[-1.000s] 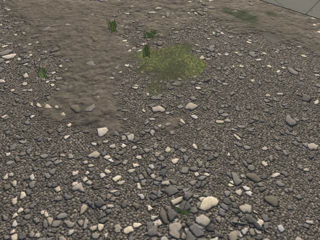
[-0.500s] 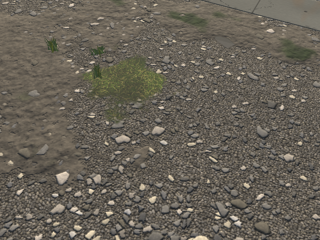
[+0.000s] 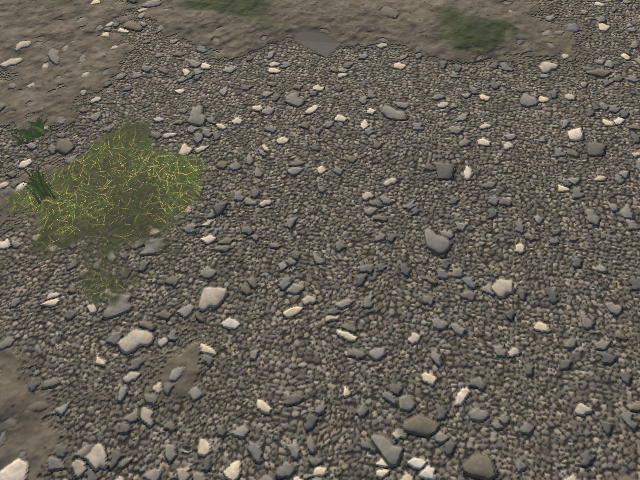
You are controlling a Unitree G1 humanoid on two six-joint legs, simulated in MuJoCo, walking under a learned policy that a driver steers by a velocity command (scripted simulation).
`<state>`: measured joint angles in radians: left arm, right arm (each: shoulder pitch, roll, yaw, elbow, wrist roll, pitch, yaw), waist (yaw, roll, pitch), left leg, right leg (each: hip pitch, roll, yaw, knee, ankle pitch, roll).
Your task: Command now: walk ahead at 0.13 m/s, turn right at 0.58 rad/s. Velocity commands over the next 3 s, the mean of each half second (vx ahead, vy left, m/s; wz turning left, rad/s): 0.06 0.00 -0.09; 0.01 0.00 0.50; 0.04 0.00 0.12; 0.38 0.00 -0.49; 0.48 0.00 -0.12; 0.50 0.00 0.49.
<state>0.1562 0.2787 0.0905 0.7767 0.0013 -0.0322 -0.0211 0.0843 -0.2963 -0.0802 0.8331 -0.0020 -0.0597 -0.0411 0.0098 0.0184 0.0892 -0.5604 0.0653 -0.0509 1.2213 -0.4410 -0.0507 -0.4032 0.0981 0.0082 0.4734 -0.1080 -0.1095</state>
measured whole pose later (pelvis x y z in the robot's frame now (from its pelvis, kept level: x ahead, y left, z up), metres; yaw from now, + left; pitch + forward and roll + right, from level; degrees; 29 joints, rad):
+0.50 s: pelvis +0.09 +0.04 -0.01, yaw +0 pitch +2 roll -1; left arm 0.14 0.25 0.06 0.76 0.02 0.01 0.03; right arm 0.16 -0.28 -0.07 0.80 0.01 -0.01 -0.01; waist -0.01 0.00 0.03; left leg -0.38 0.00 -0.10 0.60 -0.25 -0.03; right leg -0.30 0.07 0.02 0.60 -0.33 -0.05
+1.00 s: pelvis +0.10 +0.11 +0.01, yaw +17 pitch +3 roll -1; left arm 0.14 0.32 0.09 0.72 0.01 0.02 0.04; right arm 0.15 -0.29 -0.07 0.65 0.00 0.01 0.01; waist 0.00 -0.03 0.05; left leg -0.35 -0.04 -0.04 0.51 -0.21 0.05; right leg -0.53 -0.02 0.03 1.13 -0.47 0.06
